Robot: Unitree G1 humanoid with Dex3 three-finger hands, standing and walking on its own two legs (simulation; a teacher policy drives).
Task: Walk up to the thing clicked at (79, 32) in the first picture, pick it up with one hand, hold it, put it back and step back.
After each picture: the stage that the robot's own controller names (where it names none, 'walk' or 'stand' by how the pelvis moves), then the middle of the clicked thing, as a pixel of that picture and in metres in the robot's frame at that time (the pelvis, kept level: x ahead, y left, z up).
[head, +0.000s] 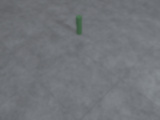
stand; (79, 25) +1.61 +0.03 -0.66
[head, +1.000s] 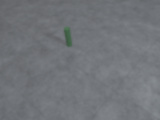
walk; (68, 37) +1.49 +0.24 -0.64
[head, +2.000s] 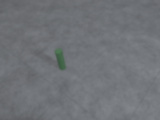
walk; (60, 59) +1.03 +0.28 -0.65
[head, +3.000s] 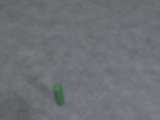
walk; (59, 95) +0.65 +0.22 -0.64
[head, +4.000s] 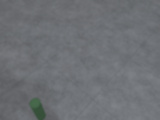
stand; (38, 110) +0.47 +0.28 -0.61
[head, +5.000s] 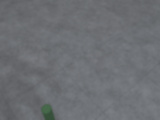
stand; (48, 115) +0.47 +0.25 -0.65
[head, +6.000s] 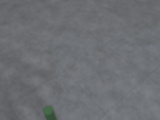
stand; (50, 117) +0.47 +0.25 -0.65
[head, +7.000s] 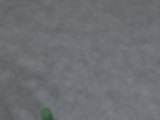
stand; (48, 119) +0.46 +0.27 -0.66
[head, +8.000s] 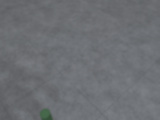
stand; out of the picture +0.46 +0.27 -0.66
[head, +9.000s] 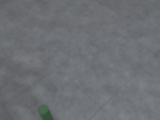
go down; (46, 115) +0.45 +0.28 -0.65
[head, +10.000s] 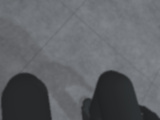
go down; out of the picture +0.49 +0.36 -0.23
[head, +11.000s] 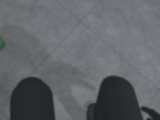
approach; out of the picture +0.49 +0.36 -0.25
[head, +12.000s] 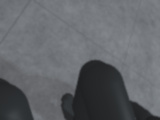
close in; out of the picture +0.46 +0.40 -0.16
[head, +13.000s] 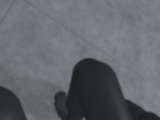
lift; out of the picture +0.45 +0.41 -0.16
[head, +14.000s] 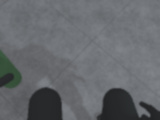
lift; out of the picture +0.35 +0.27 -0.03
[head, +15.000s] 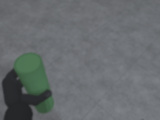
hold; (38, 87) +0.32 +0.16 +0.04
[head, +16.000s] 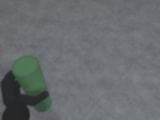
hold; (35, 88) +0.32 +0.17 +0.02
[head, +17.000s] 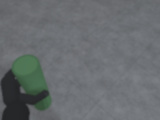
hold; (35, 87) +0.32 +0.17 +0.02
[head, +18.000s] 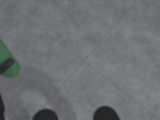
crouch; out of the picture +0.42 +0.25 -0.03
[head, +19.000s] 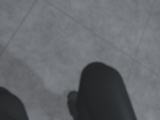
lower; out of the picture +0.47 +0.37 -0.13
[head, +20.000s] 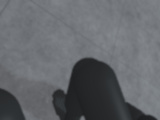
lower; out of the picture +0.43 +0.39 -0.16
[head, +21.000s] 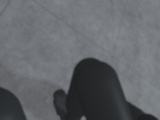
lower; out of the picture +0.43 +0.39 -0.16
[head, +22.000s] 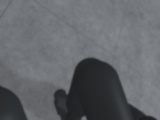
lower; out of the picture +0.43 +0.39 -0.16
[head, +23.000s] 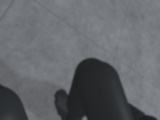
lower; out of the picture +0.42 +0.39 -0.17
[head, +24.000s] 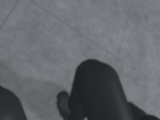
open; out of the picture +0.44 +0.39 -0.17
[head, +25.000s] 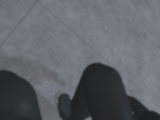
stand; out of the picture +0.44 +0.37 -0.18
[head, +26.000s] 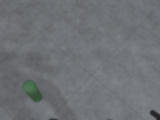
stand; (33, 92) +0.45 +0.28 -0.50
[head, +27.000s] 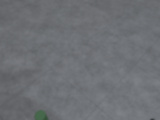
stand; out of the picture +0.43 +0.27 -0.60
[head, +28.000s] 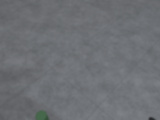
stand; out of the picture +0.43 +0.26 -0.60
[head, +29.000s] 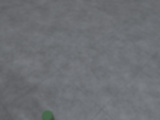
stand; out of the picture +0.44 +0.25 -0.65
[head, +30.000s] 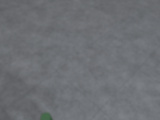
stand; out of the picture +0.43 +0.26 -0.66
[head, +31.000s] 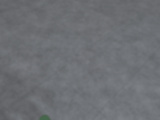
stand; out of the picture +0.42 +0.27 -0.66
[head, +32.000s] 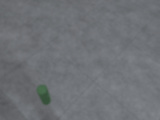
walk; (44, 95) +0.49 +0.23 -0.64
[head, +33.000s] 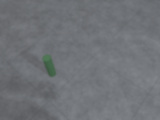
walk; (49, 66) +0.79 +0.31 -0.62
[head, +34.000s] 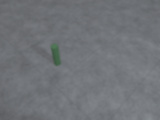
stand; (56, 55) +1.08 +0.27 -0.64
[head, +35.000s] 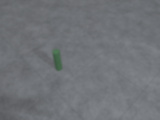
stand; (57, 60) +1.02 +0.25 -0.66
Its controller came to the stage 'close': yes
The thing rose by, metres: 0.66
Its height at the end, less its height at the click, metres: +0.00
